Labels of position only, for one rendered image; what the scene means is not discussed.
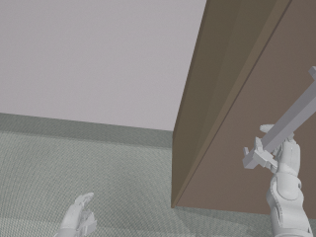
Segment handle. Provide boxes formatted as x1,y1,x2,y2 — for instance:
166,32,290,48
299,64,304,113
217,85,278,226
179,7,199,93
242,66,316,169

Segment right robot forearm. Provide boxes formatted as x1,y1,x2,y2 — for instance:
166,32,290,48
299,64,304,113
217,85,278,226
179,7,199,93
266,172,314,237

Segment left robot forearm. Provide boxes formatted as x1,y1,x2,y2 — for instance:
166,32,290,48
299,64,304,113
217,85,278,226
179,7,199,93
53,227,78,237

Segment wardrobe door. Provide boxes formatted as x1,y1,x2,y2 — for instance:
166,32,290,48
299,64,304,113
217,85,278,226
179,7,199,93
176,0,316,219

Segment robot left hand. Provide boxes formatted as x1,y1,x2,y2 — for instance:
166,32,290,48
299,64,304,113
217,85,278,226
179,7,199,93
59,193,98,237

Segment robot right hand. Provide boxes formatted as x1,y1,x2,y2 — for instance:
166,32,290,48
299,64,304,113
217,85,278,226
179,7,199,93
252,123,300,177

